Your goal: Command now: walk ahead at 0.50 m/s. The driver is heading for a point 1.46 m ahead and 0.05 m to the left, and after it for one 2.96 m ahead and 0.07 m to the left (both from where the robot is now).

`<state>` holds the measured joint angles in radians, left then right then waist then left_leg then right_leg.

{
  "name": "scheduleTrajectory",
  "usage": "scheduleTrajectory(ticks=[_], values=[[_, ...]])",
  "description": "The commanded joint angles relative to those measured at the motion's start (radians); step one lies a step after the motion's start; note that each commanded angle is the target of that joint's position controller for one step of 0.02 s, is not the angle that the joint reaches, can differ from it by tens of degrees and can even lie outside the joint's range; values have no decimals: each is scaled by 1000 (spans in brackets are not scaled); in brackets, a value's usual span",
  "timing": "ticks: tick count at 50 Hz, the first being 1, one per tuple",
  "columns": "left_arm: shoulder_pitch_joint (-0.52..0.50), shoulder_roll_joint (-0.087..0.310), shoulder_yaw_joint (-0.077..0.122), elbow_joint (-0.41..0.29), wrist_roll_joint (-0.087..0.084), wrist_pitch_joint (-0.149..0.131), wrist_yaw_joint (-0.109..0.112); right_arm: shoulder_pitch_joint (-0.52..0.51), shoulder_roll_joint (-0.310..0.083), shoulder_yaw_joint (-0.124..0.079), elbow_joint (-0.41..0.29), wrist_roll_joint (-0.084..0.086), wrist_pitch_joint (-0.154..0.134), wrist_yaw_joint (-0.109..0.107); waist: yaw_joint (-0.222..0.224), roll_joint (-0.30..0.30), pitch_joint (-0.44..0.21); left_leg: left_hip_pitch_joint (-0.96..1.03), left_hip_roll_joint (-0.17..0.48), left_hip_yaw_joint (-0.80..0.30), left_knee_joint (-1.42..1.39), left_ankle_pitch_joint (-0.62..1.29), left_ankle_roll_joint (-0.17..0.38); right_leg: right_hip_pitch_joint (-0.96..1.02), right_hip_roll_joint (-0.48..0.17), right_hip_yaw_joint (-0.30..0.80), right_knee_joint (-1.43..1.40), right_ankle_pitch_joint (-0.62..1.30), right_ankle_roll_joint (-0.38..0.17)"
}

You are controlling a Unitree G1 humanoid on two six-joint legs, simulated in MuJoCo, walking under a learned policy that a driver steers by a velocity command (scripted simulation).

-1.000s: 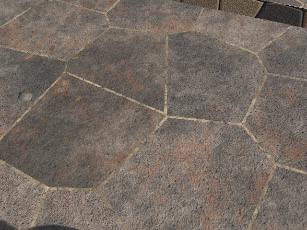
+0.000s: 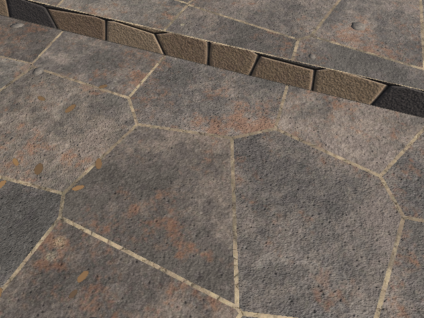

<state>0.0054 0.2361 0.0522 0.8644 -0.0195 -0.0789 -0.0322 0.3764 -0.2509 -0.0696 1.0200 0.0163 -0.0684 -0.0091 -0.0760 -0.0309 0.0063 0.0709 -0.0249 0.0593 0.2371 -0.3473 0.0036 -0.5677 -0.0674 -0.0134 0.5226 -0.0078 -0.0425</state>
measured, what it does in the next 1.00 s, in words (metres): walks ahead: right foot, then left foot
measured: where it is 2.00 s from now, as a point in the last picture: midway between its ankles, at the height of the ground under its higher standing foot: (199, 147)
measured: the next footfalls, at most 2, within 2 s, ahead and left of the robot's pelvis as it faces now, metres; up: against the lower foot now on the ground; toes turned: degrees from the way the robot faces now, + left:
right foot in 0.04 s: +0.20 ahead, -0.12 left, +0.00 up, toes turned -2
left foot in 0.58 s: +0.52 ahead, +0.12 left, +0.00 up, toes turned +3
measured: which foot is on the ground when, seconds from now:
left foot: down 0.00-0.06, up 0.08-0.56, down 0.58-1.00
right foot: up 0.00-0.02, down 0.04-0.60, up 0.62-1.00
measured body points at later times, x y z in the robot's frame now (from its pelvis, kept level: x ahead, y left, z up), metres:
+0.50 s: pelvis +0.28 -0.02 +0.01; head +0.30 -0.02 +0.46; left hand +0.25 +0.25 -0.13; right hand +0.48 -0.26 -0.10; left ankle +0.47 +0.13 -0.70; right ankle +0.16 -0.12 -0.73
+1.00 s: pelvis +0.56 +0.02 +0.01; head +0.58 +0.02 +0.46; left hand +0.75 +0.27 -0.10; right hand +0.55 -0.25 -0.13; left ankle +0.48 +0.11 -0.73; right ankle +0.76 -0.15 -0.68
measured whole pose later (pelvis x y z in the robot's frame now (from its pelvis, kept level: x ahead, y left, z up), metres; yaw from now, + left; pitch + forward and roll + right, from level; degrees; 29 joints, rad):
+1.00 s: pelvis +0.56 +0.02 +0.01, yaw +0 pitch +2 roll +2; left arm 0.05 0.26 0.07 0.89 -0.01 -0.07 -0.01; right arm 0.35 -0.24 -0.06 1.00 0.01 -0.09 0.00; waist -0.07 -0.04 0.00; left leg 0.00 -0.06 0.06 0.20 -0.23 0.05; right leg -0.66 -0.12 0.02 0.62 0.07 -0.01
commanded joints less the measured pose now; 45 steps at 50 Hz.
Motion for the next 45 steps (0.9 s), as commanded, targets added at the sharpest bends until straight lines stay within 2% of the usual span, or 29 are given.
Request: scheduleTrajectory(ticks=[1,2,3,4,5,6,7,8,9,10,12,15,19,24,26,27,28,29,30,31,32,33,34,35,36,38,40,42,45], values=[[107,151,50,-22,2,-21,-4,-32,-172,-35,-37,6,9,-8,136,122,-43,-22,254,-78,195,769,130,219,56,-47,-41,-59,-54],[291,209,76,32,10,-20,4,-32,-140,-21,-50,-1,11,-9,203,83,-169,-151,197,-35,427,715,97,500,9,6,-6,-35,-95],[426,306,99,58,27,-14,11,61,-49,6,-71,-14,-2,-3,185,-125,-319,-532,57,12,822,338,28,887,-244,414,-37,-146,-230],[441,265,81,64,12,-11,7,64,-33,16,-62,-8,-28,4,184,-246,-398,-722,-34,-109,1025,-221,14,977,-336,747,-207,-260,-299],[371,204,60,54,4,-13,8,-13,-121,-8,-80,19,-47,11,183,-173,-277,-829,34,-169,1115,-198,35,889,-302,646,-221,-329,-251],[294,165,49,31,8,-15,11,-89,-135,-9,-100,30,-57,12,167,-110,-172,-846,89,-140,1099,-113,52,749,-264,500,-233,-289,-214],[226,141,40,22,19,-17,8,-127,-127,-12,-106,22,-56,5,135,-41,-96,-810,131,-120,1031,-27,54,596,-227,400,-269,-223,-195],[185,108,30,17,30,-23,6,-127,-125,-21,-102,10,-43,-2,101,-44,-59,-747,164,-127,966,25,56,491,-192,330,-301,-161,-177],[172,95,26,20,34,-25,3,-102,-104,-21,-96,7,-28,-2,75,-59,-49,-694,176,-130,935,54,54,429,-176,290,-331,-138,-175],[180,101,27,26,31,-28,3,-89,-81,-19,-92,5,-16,-3,64,-59,-42,-671,183,-127,902,66,49,396,-171,265,-356,-117,-182],[211,132,33,41,26,-33,12,-122,-73,-19,-106,-2,-4,-7,59,-40,-12,-706,189,-119,825,130,31,377,-166,215,-393,-64,-196],[261,152,37,60,23,-28,30,-223,-73,-20,-139,-13,-4,-4,79,-19,16,-778,186,-113,651,293,4,413,-153,156,-412,4,-185],[322,156,36,81,12,-22,40,-357,-47,-7,-175,-6,-12,11,121,-25,46,-731,143,-68,428,458,0,431,-116,73,-420,8,-152],[405,168,43,126,4,0,44,-478,-53,5,-224,4,-22,38,155,-26,86,-760,116,-63,301,399,23,594,-177,74,-358,40,-147],[399,181,49,131,1,10,48,-466,-75,1,-232,6,-29,49,131,-42,74,-722,102,-58,273,325,48,647,-204,80,-308,131,-131],[382,190,53,128,1,15,49,-425,-94,-7,-225,6,-31,50,103,-56,47,-650,80,-41,265,288,63,658,-204,74,-262,250,-119],[357,194,54,122,-1,20,50,-339,-121,-21,-202,3,-33,49,50,-66,-8,-516,45,-9,250,277,83,652,-184,51,-163,422,-103],[346,171,45,115,1,24,50,-170,-168,-47,-148,-1,-32,43,-24,-48,-109,-282,29,1,251,299,113,586,-129,11,27,487,-74],[361,137,28,91,21,24,51,15,-244,-68,-110,-14,-30,33,-75,70,-262,39,216,-216,284,317,178,366,-65,-35,349,201,-38],[483,2,-9,91,20,0,38,61,-292,-75,-85,-9,-25,39,-1,336,-378,341,419,-698,153,101,334,-26,130,3,678,-500,22],[407,105,13,95,-2,-24,32,48,-198,-46,-95,-1,-26,39,-40,238,-350,320,395,-754,79,-18,298,-139,87,137,793,-577,2],[311,152,26,62,-26,-39,29,-38,-161,-35,-110,-1,-30,35,-29,199,-213,198,368,-611,62,11,256,-207,37,118,808,-495,-15],[260,150,26,51,-25,-43,36,-118,-142,-27,-130,-10,-33,34,1,111,-134,48,337,-502,36,108,237,-176,-17,89,768,-399,-18],[237,146,34,50,-10,-39,42,-170,-115,-19,-136,-21,-35,36,30,81,-75,-83,308,-422,6,195,232,-133,-48,82,709,-339,-15],[261,131,37,55,-5,-26,43,-191,-92,-11,-136,-32,-39,37,66,103,-65,-162,282,-368,-21,240,223,-65,-75,92,671,-301,-16],[284,91,34,61,-3,-3,45,-183,-90,-10,-124,-25,-42,37,91,111,-43,-230,263,-304,-72,264,231,-26,-90,84,602,-282,-6],[232,88,35,41,6,8,48,-153,-124,-17,-111,-22,-45,26,89,93,-7,-249,263,-261,-109,302,241,-75,-98,75,516,-212,16],[163,90,36,18,14,9,47,-120,-141,-21,-99,-20,-40,14,74,78,14,-228,256,-224,-126,337,236,-129,-97,70,404,-102,36],[73,72,29,-6,13,2,36,-86,-142,-19,-87,-14,-34,4,50,87,32,-221,213,-140,-130,370,202,-104,-70,42,221,60,43]])
Over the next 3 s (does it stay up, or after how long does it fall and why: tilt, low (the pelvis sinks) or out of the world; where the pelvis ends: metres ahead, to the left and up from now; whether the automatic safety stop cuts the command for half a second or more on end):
stays up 1.38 0.01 0.01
